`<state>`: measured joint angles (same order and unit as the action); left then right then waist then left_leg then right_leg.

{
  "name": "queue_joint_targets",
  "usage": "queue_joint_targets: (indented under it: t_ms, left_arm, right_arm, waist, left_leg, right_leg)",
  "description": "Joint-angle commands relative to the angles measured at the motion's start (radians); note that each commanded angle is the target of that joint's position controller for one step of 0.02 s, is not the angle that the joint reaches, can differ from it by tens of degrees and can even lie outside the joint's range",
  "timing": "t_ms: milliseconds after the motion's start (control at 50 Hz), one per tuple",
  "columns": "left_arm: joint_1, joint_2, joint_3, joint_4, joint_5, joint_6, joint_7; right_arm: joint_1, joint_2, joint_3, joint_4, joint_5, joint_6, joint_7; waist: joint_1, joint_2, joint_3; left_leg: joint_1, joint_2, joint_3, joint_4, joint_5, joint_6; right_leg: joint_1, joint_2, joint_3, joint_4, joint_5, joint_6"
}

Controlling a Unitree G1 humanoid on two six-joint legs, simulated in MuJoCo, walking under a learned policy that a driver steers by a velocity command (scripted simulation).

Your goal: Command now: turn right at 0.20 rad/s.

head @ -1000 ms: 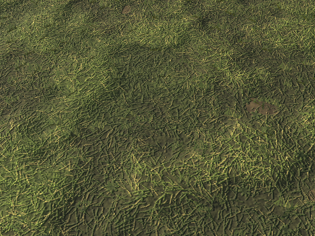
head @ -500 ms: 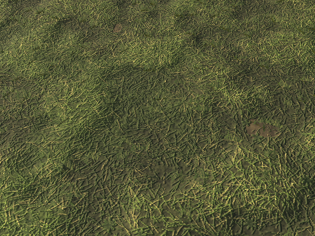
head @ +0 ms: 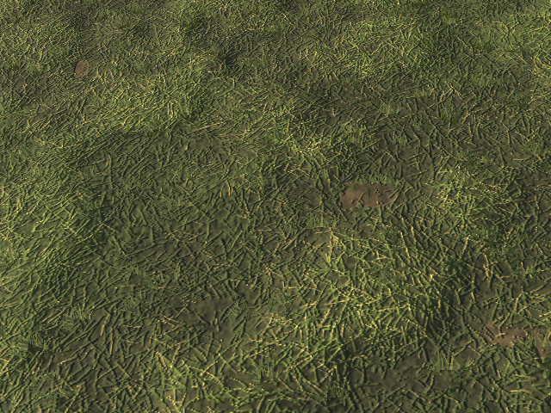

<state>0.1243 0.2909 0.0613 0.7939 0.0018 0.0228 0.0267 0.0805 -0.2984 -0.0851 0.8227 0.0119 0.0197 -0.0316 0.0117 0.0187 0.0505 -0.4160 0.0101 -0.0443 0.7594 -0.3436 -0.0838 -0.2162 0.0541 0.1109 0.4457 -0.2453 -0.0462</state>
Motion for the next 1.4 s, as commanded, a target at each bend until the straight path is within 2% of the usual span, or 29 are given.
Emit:
queue_joint_targets:
  t_ms: [20,60,80,100,120,140,160,200,260,420,780,820,840,880,900,920,960,1000,1020,1040,1060,1080,1100,1140,1180,1220,1280,1340,1400]
  left_arm:
    - [-0.008,0.157,0.029,-0.034,0.002,-0.005,-0.002]
    - [-0.034,0.136,0.015,-0.025,-0.009,-0.005,0.0]
    - [-0.01,0.118,0.008,-0.014,-0.007,-0.009,0.0]
    - [0.025,0.085,-0.005,-0.009,0.016,-0.019,-0.001]
    - [0.089,0.072,-0.004,0.006,0.019,-0.026,-0.006]
    - [0.062,0.089,-0.004,0.009,0.021,-0.024,-0.004]
    - [0.029,0.109,0.001,0.012,0.018,-0.021,-0.003]
    - [0.005,0.117,0.005,0.026,0.014,-0.005,0.0]
    - [0.006,0.108,0.003,0.049,0.008,-0.005,-0.003]
    - [0.028,0.089,0.0,0.126,0.006,-0.018,0.001]
    - [0.081,0.079,-0.013,0.231,0.004,-0.026,0.013]
    - [0.101,0.062,-0.017,0.246,-0.002,-0.024,0.015]
    - [0.095,0.063,-0.016,0.24,-0.006,-0.026,0.016]
    - [0.064,0.051,-0.02,0.212,-0.011,-0.046,0.011]
    - [0.054,0.039,-0.022,0.201,-0.015,-0.06,0.007]
    - [0.05,0.04,-0.021,0.197,-0.017,-0.072,0.001]
    - [0.088,0.032,-0.019,0.206,-0.022,-0.09,-0.012]
    - [0.185,0.021,-0.015,0.251,-0.023,-0.102,-0.019]
    - [0.242,0.032,-0.006,0.282,-0.015,-0.101,-0.019]
    - [0.341,0.074,0.006,0.304,-0.009,-0.101,-0.018]
    - [0.421,0.179,0.027,0.307,-0.014,-0.104,-0.026]
    - [0.402,0.167,0.018,0.304,0.001,-0.119,-0.033]
    - [0.338,0.11,0.003,0.278,-0.002,-0.134,-0.034]
    - [0.276,0.086,-0.006,0.247,-0.011,-0.143,-0.042]
    - [0.29,0.047,-0.021,0.241,-0.004,-0.132,-0.039]
    - [0.331,0.051,-0.022,0.246,0.0,-0.12,-0.027]
    - [0.351,0.083,-0.018,0.238,0.001,-0.111,-0.012]
    - [0.391,0.102,-0.01,0.246,-0.007,-0.111,-0.008]
    - [0.38,0.109,0.0,0.247,-0.019,-0.105,-0.007]
  right_arm:
    - [-0.03,-0.085,-0.016,-0.057,0.001,-0.018,0.005]
    - [0.014,-0.069,-0.012,-0.035,-0.002,-0.03,0.014]
    - [0.028,-0.08,-0.012,-0.027,-0.013,-0.036,0.017]
    - [0.05,-0.134,-0.019,-0.028,-0.029,-0.039,0.013]
    - [0.017,-0.166,-0.019,-0.024,-0.034,-0.037,0.013]
    - [-0.017,-0.103,-0.002,-0.025,-0.034,-0.04,0.02]
    - [-0.042,-0.08,0.007,-0.023,-0.032,-0.045,0.026]
    - [-0.037,-0.1,0.007,-0.01,-0.026,-0.055,0.032]
    - [0.0,-0.1,0.012,0.022,-0.02,-0.062,0.024]
    - [0.008,-0.085,0.026,0.072,-0.017,-0.045,0.012]
    - [0.039,-0.079,0.047,0.169,-0.016,-0.039,0.01]
    - [0.059,-0.087,0.045,0.183,-0.011,-0.035,0.006]
    - [0.069,-0.111,0.037,0.185,-0.005,-0.033,0.004]
    - [0.127,-0.147,0.026,0.195,0.003,-0.04,0.002]
    - [0.153,-0.168,0.018,0.201,0.005,-0.048,0.002]
    - [0.158,-0.172,0.014,0.199,0.005,-0.057,0.001]
    - [0.107,-0.157,0.015,0.174,0.008,-0.069,0.006]
    - [0.009,-0.144,0.019,0.135,0.026,-0.064,0.012]
    - [0.002,-0.118,0.025,0.125,0.023,-0.063,0.014]
    - [-0.006,-0.059,0.043,0.111,0.013,-0.07,0.02]
    - [-0.021,-0.024,0.05,0.072,0.009,-0.087,0.022]
    - [-0.038,-0.063,0.04,0.06,0.026,-0.1,0.022]
    - [-0.008,-0.08,0.036,0.07,0.039,-0.109,0.029]
    - [0.015,-0.089,0.029,0.089,0.024,-0.122,0.038]
    - [-0.016,-0.081,0.024,0.082,0.009,-0.126,0.049]
    - [-0.058,-0.041,0.033,0.064,0.004,-0.122,0.056]
    - [-0.18,0.0,0.052,0.012,0.008,-0.118,0.061]
    - [-0.251,-0.007,0.059,-0.023,0.016,-0.117,0.07]
    - [-0.253,-0.042,0.05,-0.047,0.02,-0.122,0.081]
  waist:
    - [0.018,-0.174,-0.101]
    - [-0.023,-0.155,-0.089]
    - [-0.028,-0.124,-0.092]
    - [-0.006,-0.023,-0.133]
    - [0.061,0.129,-0.14]
    - [0.043,0.146,-0.148]
    - [0.038,0.128,-0.125]
    - [0.015,0.103,-0.095]
    - [-0.001,0.052,-0.086]
    - [-0.016,-0.017,-0.062]
    - [-0.012,-0.012,-0.034]
    - [-0.015,0.013,-0.038]
    - [-0.022,0.042,-0.013]
    - [-0.04,0.122,0.043]
    - [-0.043,0.157,0.058]
    - [-0.041,0.15,0.075]
    - [-0.004,0.136,0.071]
    - [0.067,0.113,0.057]
    - [0.082,0.066,0.043]
    - [0.105,-0.089,-0.008]
    - [0.114,-0.302,-0.015]
    - [0.098,-0.255,0.037]
    - [0.057,-0.165,0.081]
    - [0.028,-0.114,0.074]
    - [0.032,-0.113,0.054]
    - [0.046,-0.119,0.042]
    - [0.072,-0.106,0.069]
    - [0.083,-0.122,0.1]
    - [0.043,-0.127,0.094]
  left_leg:
    - [0.074,0.002,0.016,-0.099,0.003,0.015]
    - [0.189,-0.009,0.036,-0.318,0.162,0.042]
    - [0.277,0.014,0.004,-0.414,0.319,0.062]
    - [0.389,0.138,-0.112,-0.4,0.562,0.098]
    - [0.382,0.22,-0.181,-0.355,0.691,0.203]
    - [0.293,0.251,-0.221,-0.389,0.559,0.267]
    - [0.263,0.203,-0.192,-0.397,0.442,0.241]
    - [0.246,0.123,-0.118,-0.389,0.313,0.169]
    - [0.256,0.083,-0.071,-0.363,0.293,0.133]
    - [0.278,0.053,-0.044,-0.347,0.266,0.133]
    - [0.246,0.025,-0.031,-0.367,0.205,0.127]
    - [0.239,0.014,-0.039,-0.394,-0.082,0.142]
    - [0.219,0.032,-0.077,-0.419,-0.255,0.167]
    - [0.213,0.161,-0.273,-0.531,-0.486,0.249]
    - [0.203,0.244,-0.389,-0.585,-0.524,0.297]
    - [0.169,0.286,-0.447,-0.612,-0.506,0.326]
    - [0.137,0.286,-0.411,-0.604,-0.414,0.317]
    - [0.005,0.183,-0.23,-0.54,-0.291,0.249]
    - [-0.043,0.116,-0.149,-0.438,-0.206,0.218]
    - [-0.131,0.035,-0.04,-0.195,-0.125,0.17]
    - [-0.308,-0.061,0.079,0.057,-0.157,0.123]
    - [-0.398,-0.027,-0.001,0.238,-0.228,0.132]
    - [-0.454,0.026,-0.044,0.321,-0.141,0.147]
    - [-0.474,0.076,-0.024,0.319,0.02,0.156]
    - [-0.422,0.097,0.004,0.246,0.123,0.137]
    - [-0.393,0.087,0.046,0.167,0.185,0.106]
    - [-0.286,0.054,0.091,-0.043,0.297,0.081]
    - [-0.204,0.028,0.108,-0.165,0.361,0.09]
    - [-0.175,0.027,0.08,-0.231,0.343,0.133]
  right_leg:
    - [0.071,-0.253,0.193,-0.052,0.489,-0.172]
    - [0.038,-0.219,0.189,-0.02,0.407,-0.134]
    - [0.005,-0.19,0.188,-0.015,0.32,-0.092]
    - [-0.051,-0.129,0.136,0.053,0.172,-0.034]
    - [-0.083,-0.032,0.047,0.09,-0.077,0.016]
    - [-0.017,-0.052,0.021,0.072,-0.106,0.051]
    - [0.019,-0.063,0.019,0.043,-0.042,0.057]
    - [0.022,-0.06,0.027,0.021,0.065,0.046]
    - [0.03,-0.066,0.037,-0.006,0.135,0.03]
    - [0.015,-0.063,0.035,-0.035,0.152,0.043]
    - [0.021,-0.06,0.011,-0.046,0.128,0.051]
    - [-0.003,-0.023,-0.031,-0.016,-0.093,0.041]
    - [-0.052,-0.002,-0.055,0.029,-0.219,0.032]
    - [-0.172,0.001,-0.093,0.157,-0.27,0.021]
    - [-0.193,-0.021,-0.11,0.237,-0.226,0.02]
    - [-0.195,-0.052,-0.098,0.292,-0.205,0.013]
    - [-0.157,-0.083,-0.095,0.28,-0.231,-0.011]
    - [0.095,-0.058,-0.145,0.032,-0.105,-0.033]
    - [0.197,-0.042,-0.13,-0.022,-0.04,-0.025]
    - [0.31,-0.173,0.076,-0.117,-0.135,-0.054]
    - [0.387,-0.366,0.433,-0.264,-0.287,-0.16]
    - [0.329,-0.443,0.58,-0.305,-0.37,-0.234]
    - [0.325,-0.421,0.511,-0.299,-0.365,-0.219]
    - [0.34,-0.353,0.34,-0.304,-0.187,-0.153]
    - [0.325,-0.297,0.193,-0.312,0.07,-0.121]
    - [0.31,-0.266,0.099,-0.312,0.248,-0.125]
    - [0.207,-0.233,0.017,-0.341,0.283,-0.122]
    - [0.181,-0.254,-0.004,-0.369,0.27,-0.127]
    - [0.275,-0.302,-0.019,-0.323,0.39,-0.107]
